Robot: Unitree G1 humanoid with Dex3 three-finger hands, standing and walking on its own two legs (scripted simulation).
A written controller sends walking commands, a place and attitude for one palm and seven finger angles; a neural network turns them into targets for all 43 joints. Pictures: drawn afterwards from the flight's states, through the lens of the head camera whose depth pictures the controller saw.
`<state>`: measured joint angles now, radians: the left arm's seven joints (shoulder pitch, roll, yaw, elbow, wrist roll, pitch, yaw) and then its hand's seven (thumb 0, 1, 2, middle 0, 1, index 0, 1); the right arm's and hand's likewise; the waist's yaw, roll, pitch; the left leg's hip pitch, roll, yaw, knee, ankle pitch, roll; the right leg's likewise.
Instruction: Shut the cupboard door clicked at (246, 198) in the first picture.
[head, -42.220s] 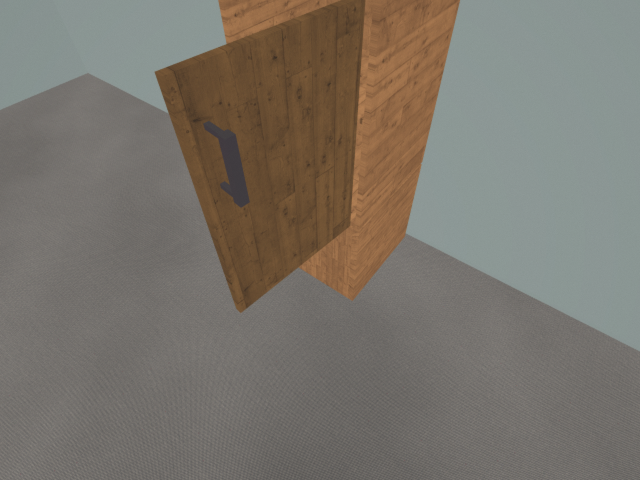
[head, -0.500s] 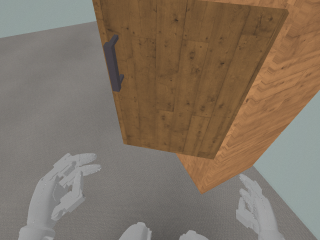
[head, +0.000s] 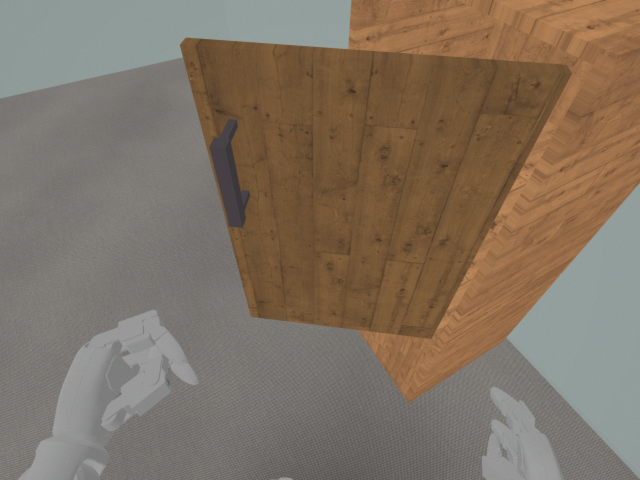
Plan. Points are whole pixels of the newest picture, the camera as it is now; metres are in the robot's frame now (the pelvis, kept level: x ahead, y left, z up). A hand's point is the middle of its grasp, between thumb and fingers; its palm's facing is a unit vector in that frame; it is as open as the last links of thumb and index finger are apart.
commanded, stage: raise the hand and make a fist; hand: left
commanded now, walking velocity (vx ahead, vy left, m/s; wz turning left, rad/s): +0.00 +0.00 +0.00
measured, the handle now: (234, 176) +0.45 +0.16 +0.14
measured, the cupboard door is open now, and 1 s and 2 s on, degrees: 53 53 53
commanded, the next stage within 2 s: bring the fist close to the handle in 0.84 s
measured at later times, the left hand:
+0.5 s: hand (127, 328) +0.23 +0.21 +0.14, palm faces -0.01 -1.00 -0.06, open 3.1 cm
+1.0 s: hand (149, 339) +0.22 +0.18 +0.14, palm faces +0.00 -1.00 -0.07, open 3.1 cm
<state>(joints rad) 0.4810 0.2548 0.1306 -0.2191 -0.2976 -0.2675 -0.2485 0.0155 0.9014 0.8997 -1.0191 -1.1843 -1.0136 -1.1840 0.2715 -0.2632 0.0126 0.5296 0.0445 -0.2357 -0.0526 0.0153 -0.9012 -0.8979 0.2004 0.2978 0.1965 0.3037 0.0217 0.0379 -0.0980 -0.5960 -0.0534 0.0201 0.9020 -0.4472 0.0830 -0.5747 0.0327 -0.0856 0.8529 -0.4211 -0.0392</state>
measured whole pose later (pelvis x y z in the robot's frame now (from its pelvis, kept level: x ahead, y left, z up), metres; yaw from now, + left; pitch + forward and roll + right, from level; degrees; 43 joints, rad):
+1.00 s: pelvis +0.00 -0.01 +0.03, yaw +1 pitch +0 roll -1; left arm 0.29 0.28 0.18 -0.19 -0.29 -0.03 -0.25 0.02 0.90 0.90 -1.30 -1.50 -1.30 -1.49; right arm 0.25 -0.26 0.07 0.58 0.05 -0.24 -0.07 0.01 -0.90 -0.90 0.20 0.30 0.20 0.30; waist 0.04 0.05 -0.04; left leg -0.33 -0.06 0.01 0.65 -0.33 0.07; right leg -0.31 0.04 -0.08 0.61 -0.31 -0.05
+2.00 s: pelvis +0.01 -0.02 +0.03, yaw +0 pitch +2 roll +0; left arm -0.18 0.23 0.11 0.21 -0.22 -0.02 -0.13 0.02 0.90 0.90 -1.30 -1.50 -1.30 -1.49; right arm 0.23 -0.25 0.06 0.61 0.06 -0.13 -0.06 0.01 -0.90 -0.90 0.20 0.30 0.20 0.30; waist 0.00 0.04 -0.04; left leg -0.33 -0.05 0.02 0.63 -0.33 0.05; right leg -0.33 0.04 -0.07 0.62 -0.32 -0.06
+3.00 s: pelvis +0.00 -0.02 +0.03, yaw +0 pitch +4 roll +0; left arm -0.50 0.29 0.13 0.63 -0.23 -0.13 -0.26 0.02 0.90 0.90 -1.32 -1.50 -1.31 -1.49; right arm 0.28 -0.29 0.04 0.64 0.06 -0.06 -0.05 0.01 -0.90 -0.90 0.20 0.30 0.20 0.30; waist -0.03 0.03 -0.03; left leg -0.38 -0.05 0.02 0.63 -0.32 0.06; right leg -0.38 0.04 -0.07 0.62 -0.31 -0.06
